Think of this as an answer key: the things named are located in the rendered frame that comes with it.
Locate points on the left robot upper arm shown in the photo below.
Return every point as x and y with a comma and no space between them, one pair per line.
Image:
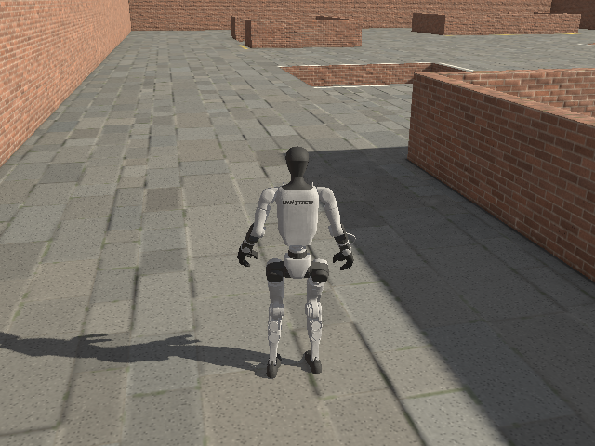
267,196

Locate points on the right robot upper arm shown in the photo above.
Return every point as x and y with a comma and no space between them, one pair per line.
327,196

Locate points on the right robot hand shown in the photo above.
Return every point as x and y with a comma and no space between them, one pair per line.
340,257

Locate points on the humanoid robot head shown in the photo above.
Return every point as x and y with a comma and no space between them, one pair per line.
297,159

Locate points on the robot left foot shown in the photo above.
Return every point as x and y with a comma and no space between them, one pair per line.
273,369

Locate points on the left robot forearm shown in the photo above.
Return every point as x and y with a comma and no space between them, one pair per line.
249,241

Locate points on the left robot hand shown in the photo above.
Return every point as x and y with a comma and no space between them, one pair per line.
241,256

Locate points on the right robot forearm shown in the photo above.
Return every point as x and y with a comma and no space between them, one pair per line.
343,242

